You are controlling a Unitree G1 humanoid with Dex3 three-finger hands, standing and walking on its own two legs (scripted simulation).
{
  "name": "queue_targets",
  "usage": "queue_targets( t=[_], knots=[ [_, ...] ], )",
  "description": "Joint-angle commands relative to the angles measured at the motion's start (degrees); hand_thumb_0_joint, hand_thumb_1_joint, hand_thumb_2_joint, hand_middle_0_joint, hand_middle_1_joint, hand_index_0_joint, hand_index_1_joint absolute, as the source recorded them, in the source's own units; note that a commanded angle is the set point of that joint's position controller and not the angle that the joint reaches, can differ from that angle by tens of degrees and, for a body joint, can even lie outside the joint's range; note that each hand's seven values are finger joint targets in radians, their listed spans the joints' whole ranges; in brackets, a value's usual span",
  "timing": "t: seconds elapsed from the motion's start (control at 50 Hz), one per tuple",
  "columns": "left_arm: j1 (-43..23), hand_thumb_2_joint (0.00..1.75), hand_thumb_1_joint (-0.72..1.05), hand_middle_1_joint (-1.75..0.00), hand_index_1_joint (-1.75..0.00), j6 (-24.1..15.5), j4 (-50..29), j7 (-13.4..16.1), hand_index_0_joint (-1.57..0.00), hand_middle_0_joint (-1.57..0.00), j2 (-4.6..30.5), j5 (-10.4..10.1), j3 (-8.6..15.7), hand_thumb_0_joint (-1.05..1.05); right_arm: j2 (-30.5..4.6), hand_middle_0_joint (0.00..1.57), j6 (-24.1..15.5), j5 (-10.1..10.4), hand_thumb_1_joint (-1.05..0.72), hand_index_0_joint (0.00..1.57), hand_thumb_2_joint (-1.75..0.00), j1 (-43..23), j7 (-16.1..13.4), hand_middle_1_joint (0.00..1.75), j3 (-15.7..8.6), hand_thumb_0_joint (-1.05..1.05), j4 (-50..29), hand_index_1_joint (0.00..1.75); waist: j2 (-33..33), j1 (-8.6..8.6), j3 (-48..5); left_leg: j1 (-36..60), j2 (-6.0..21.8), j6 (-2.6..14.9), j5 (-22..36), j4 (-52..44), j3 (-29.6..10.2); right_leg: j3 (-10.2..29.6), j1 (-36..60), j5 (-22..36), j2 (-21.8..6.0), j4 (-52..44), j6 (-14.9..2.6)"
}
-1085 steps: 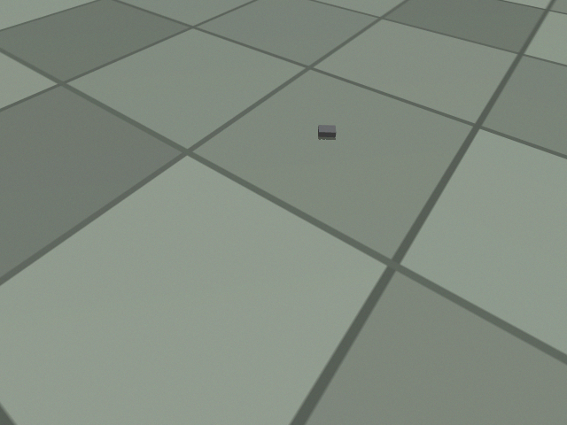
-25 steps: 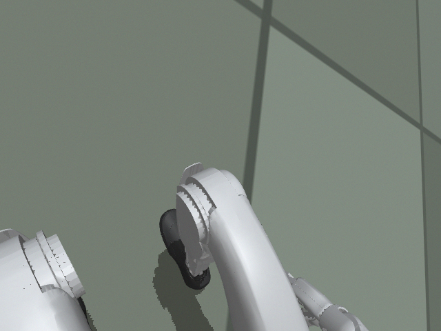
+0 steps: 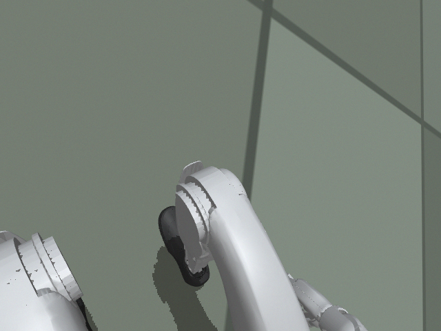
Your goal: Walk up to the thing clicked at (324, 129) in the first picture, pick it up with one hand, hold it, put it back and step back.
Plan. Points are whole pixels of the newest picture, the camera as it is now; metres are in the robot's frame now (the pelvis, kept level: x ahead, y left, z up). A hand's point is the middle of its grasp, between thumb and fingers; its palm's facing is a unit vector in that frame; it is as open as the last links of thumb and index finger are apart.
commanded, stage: close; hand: left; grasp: from above
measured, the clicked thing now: out of the picture +0.48 +0.34 -0.29
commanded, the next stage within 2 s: settle in 0.60 s
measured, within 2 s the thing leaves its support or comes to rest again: leaves its support in 1.04 s
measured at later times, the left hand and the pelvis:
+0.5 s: hand out of the picture +0.46 +0.33 -0.26, palm faces -0.43 -0.14 -0.89, open 9.9 cm; pelvis +0.00 +0.00 +0.00, yaw +0 degrees
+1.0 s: hand out of the picture +0.46 +0.34 -0.26, palm faces -0.44 -0.14 -0.89, open 9.9 cm; pelvis +0.00 +0.00 +0.00, yaw +0 degrees
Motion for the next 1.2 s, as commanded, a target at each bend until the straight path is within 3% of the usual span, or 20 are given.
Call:
queue_targets(
  t=[0.0, 0.2, 0.26, 0.3, 0.34, 0.4, 0.46, 0.56, 0.66, 0.72, 0.78, 0.82, 0.84, 0.86, 0.94, 1.02, 1.08, 1.12, 1.14, 1.18],
  knots=[
    [-12.1, 0.41, 0.33, -0.58, -0.53, -0.5, -4.9, 1.7, -0.72, -0.67, 10.8, -0.3, 0.2, 0.0, -19.4, 0.2, 0.3, -0.1, -0.89, 0.2, -0.9, 11.4, -0.4, 0.3, -5.9, 0.0, 1.3, 0.3, 32.8, -3.41, -36.4, 30.2, 3.0, 0.35, 17.2, -14.9, 6.1, -8.0, 21.5, 17.8, 1.9, -9.8, -5.17],
    [-13.3, 0.4, 0.47, -0.53, -0.49, -0.9, -5.5, 2.2, -0.83, -0.79, 11.4, -0.5, -0.1, 0.0, -19.5, 0.2, 0.4, -0.1, -0.89, 0.2, -0.9, 10.5, -0.8, 0.3, -5.7, 0.0, 0.7, 0.3, 32.3, -3.15, -35.4, 28.3, 3.0, 0.49, 13.2, -15.6, 6.2, -7.7, 21.4, 15.3, 1.9, -10.4, -5.15],
    [-14.4, 0.4, 0.51, -0.53, -0.49, -0.6, -6.2, 2.2, -0.86, -0.82, 12.1, 0.0, 0.5, 0.0, -19.7, 0.2, 0.3, -0.2, -0.9, 0.2, -0.9, 10.7, -0.9, 0.3, -5.8, 0.0, 1.2, 0.3, 35.0, -2.92, -36.3, 30.1, 3.1, 0.05, 14.8, -15.3, 5.7, -8.1, 19.4, 15.8, 1.5, -9.5, -5.52],
    [-12.3, 0.4, 0.53, -0.49, -0.46, -0.3, -4.0, 2.3, -0.88, -0.84, 10.7, -0.3, -0.5, 0.0, -19.5, 0.2, 0.4, -0.1, -0.89, 0.2, -0.9, 10.7, -0.9, 0.3, -5.6, 0.0, 0.7, 0.3, 32.1, -3.58, -35.5, 29.1, 3.1, 0.38, 14.2, -15.6, 5.9, -8.1, 21.2, 15.9, 1.9, -10.1, -5.08],
    [-15.8, 0.4, 0.57, -0.51, -0.47, -0.4, -7.9, 2.7, -0.91, -0.87, 13.2, 0.2, 1.0, 0.0, -19.5, 0.2, 0.5, -0.1, -0.89, 0.2, -0.9, 11.3, -1.0, 0.3, -5.5, 0.0, 0.6, 0.3, 34.6, -2.97, -37.9, 30.8, 3.0, 0.23, 15.7, -15.6, 5.7, -7.9, 21.4, 17.2, 1.6, -9.8, -5.19],
    [-12.6, 0.39, 0.55, -0.49, -0.45, 0.1, -4.1, 2.1, -0.9, -0.86, 10.3, -0.1, -0.8, 0.0, -19.2, 0.2, 0.3, -0.1, -0.89, 0.2, -0.9, 11.0, -0.8, 0.3, -5.5, 0.0, 1.2, 0.3, 32.8, -3.83, -34.5, 28.7, 3.0, 0.4, 15.2, -15.0, 6.1, -7.9, 20.4, 16.7, 1.9, -9.8, -5.12],
    [-13.8, 0.41, 0.62, -0.49, -0.46, 0.0, -5.6, 2.3, -0.95, -0.91, 12.8, -0.5, 0.0, 0.0, -19.7, 0.2, 0.5, 0.0, -0.89, 0.2, -0.9, 10.4, -1.2, 0.3, -5.6, 0.0, 0.7, 0.3, 33.1, -3.09, -35.4, 28.3, 3.0, 0.48, 13.4, -15.7, 6.3, -7.6, 21.4, 15.4, 1.9, -10.6, -5.2],
    [-12.6, 0.4, 0.69, -0.5, -0.46, 0.4, -3.8, 1.9, -0.99, -0.95, 10.5, 0.0, -0.7, 0.0, -19.6, 0.2, 0.5, 0.2, -0.89, 0.2, -0.9, 10.6, -1.0, 0.3, -5.3, 0.0, 0.5, 0.3, 33.3, -3.46, -34.1, 29.6, 3.2, -0.02, 15.6, -15.8, 5.2, -8.2, 18.7, 16.4, 1.5, -9.1, -5.35],
    [-12.8, 0.42, 0.77, -0.49, -0.45, 0.6, -3.8, 1.8, -1.07, -1.03, 12.2, -0.1, -0.3, 0.0, -19.8, 0.2, 0.6, -0.1, -0.89, 0.2, -0.9, 10.4, -1.0, 0.3, -5.1, 0.0, -0.1, 0.3, 32.8, -3.38, -34.3, 28.6, 3.0, 0.37, 13.8, -15.8, 5.9, -7.6, 20.5, 15.5, 1.6, -10.1, -5.22],
    [-12.3, 0.44, 0.68, -0.49, -0.45, 0.7, -3.3, 1.7, -1.05, -1.01, 12.2, -0.3, 0.0, 0.0, -19.7, 0.2, 0.7, -0.2, -0.91, 0.2, -0.9, 10.5, -1.2, 0.3, -5.0, 0.0, 0.5, 0.3, 33.1, -3.29, -34.6, 29.0, 3.2, 0.19, 14.1, -16.1, 5.5, -7.8, 20.2, 15.5, 1.7, -10.0, -5.25],
    [-15.0, 0.42, 0.68, -0.48, -0.44, 0.8, -7.8, 1.2, -1.06, -1.02, 14.4, -0.1, 1.4, 0.0, -19.9, 0.2, 0.8, 0.1, -0.91, 0.2, -0.9, 10.6, -1.3, 0.3, -5.4, 0.0, 0.5, 0.3, 36.9, -2.5, -36.4, 31.3, 3.4, -0.3, 15.0, -16.6, 5.1, -7.8, 18.6, 15.5, 1.2, -9.5, -5.56],
    [-13.6, 0.42, 0.69, -0.45, -0.42, 1.3, -6.3, 0.5, -1.07, -1.04, 13.6, -0.2, 1.4, 0.0, -19.7, 0.2, 1.0, 0.0, -0.91, 0.2, -0.9, 11.1, -1.2, 0.3, -5.6, 0.0, 0.4, 0.3, 35.7, -2.92, -36.5, 30.5, 3.3, -0.11, 14.8, -16.6, 5.5, -7.6, 19.8, 15.7, 1.2, -9.6, -5.51],
    [-15.6, 0.41, 0.69, -0.45, -0.42, 1.0, -10.6, 0.6, -1.07, -1.04, 14.9, -0.3, 2.7, 0.0, -19.8, 0.2, 1.2, 0.1, -0.91, 0.2, -0.9, 11.2, -1.2, 0.3, -5.8, 0.0, 0.9, 0.3, 38.0, -2.11, -39.1, 32.3, 3.4, -0.51, 16.6, -16.7, 5.1, -7.7, 19.6, 16.8, 1.0, -9.2, -5.62],
    [-14.6, 0.43, 0.71, -0.45, -0.42, 1.3, -9.3, 0.7, -1.08, -1.05, 15.1, -0.1, 3.0, 0.0, -19.8, 0.2, 1.5, 0.0, -0.91, 0.2, -0.9, 10.9, -1.4, 0.3, -6.1, 0.0, 0.4, 0.3, 38.1, -1.5, -39.8, 32.7, 3.3, -0.43, 16.6, -16.6, 5.4, -7.7, 19.8, 16.6, 1.2, -9.2, -5.84],
    [-14.2, 0.42, 0.75, -0.45, -0.41, 1.7, -13.0, -0.4, -1.1, -1.07, 15.0, 0.7, 3.8, 0.0, -20.1, 0.2, 1.6, -0.1, -0.91, 0.2, -0.9, 12.1, -1.1, 0.3, -7.2, 0.0, 0.8, 0.3, 39.1, -1.46, -41.0, 32.7, 2.8, -0.05, 19.2, -15.0, 6.7, -7.3, 20.5, 18.6, 1.5, -9.3, -5.98],
    [-13.7, 0.45, 0.79, -0.42, -0.4, 1.4, -19.8, -2.0, -1.14, -1.12, 16.5, 0.2, 7.4, 0.0, -20.1, 0.2, 2.1, 0.5, -0.91, 0.2, -0.9, 13.1, -0.9, 0.3, -8.8, 0.0, 0.6, 0.3, 41.1, 0.0, -42.7, 34.3, 2.5, -0.62, 21.2, -15.0, 7.0, -7.1, 19.0, 18.3, 0.8, -9.4, -6.91],
    [-12.0, 0.45, 0.83, -0.43, -0.41, 1.7, -23.6, -4.0, -1.17, -1.15, 12.0, -0.6, 6.1, 0.0, -19.7, 0.2, 2.4, 1.0, -0.91, 0.2, -0.9, 13.6, -0.6, 0.3, -11.1, 0.0, 0.5, 0.3, 42.0, 0.67, -44.4, 35.3, 2.3, -0.6, 20.4, -15.7, 7.8, -6.5, 18.7, 17.5, 0.8, -9.9, -7.03],
    [-12.1, 0.46, 0.86, -0.45, -0.42, 2.0, -26.8, -5.3, -1.18, -1.15, 12.4, -1.3, 7.3, 0.0, -19.2, 0.2, 2.6, 1.5, -0.91, 0.2, -0.9, 14.8, -0.3, 0.3, -12.0, 0.0, 1.1, 0.3, 42.3, 1.24, -46.4, 35.2, 2.2, -0.44, 20.4, -15.8, 8.1, -6.1, 19.0, 17.7, 0.6, -10.4, -7.03],
    [-10.9, 0.46, 0.87, -0.44, -0.42, 2.3, -28.4, -6.1, -1.19, -1.16, 10.9, -1.8, 6.4, 0.0, -19.1, 0.2, 2.9, 2.0, -0.9, 0.2, -0.9, 14.8, -0.4, 0.3, -12.9, 0.0, 0.9, 0.3, 42.8, 2.23, -48.8, 36.5, 2.2, -0.33, 20.6, -16.2, 8.3, -5.8, 19.2, 17.7, 0.7, -10.6, -6.86],
    [-10.5, 0.46, 0.92, -0.44, -0.41, 2.6, -28.9, -7.8, -1.23, -1.2, 8.2, -2.5, 5.0, 0.0, -18.8, 0.2, 3.6, 2.7, -0.9, 0.2, -0.9, 15.2, -0.2, 0.3, -14.0, 0.0, 1.5, 0.3, 42.2, 2.53, -48.0, 35.0, 2.0, -0.25, 18.7, -17.1, 8.4, -5.7, 17.0, 16.0, 0.5, -10.6, -7.16]
  ],
)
